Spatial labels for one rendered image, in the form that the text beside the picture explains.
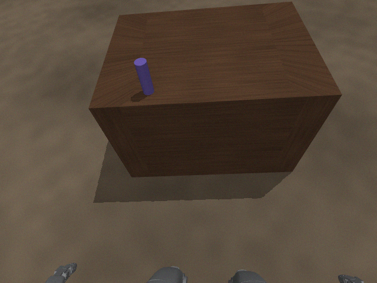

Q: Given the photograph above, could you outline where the left robot hand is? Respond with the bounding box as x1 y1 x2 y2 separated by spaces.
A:
45 263 77 283

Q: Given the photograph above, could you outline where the can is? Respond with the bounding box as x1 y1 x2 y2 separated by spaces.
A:
134 58 154 95

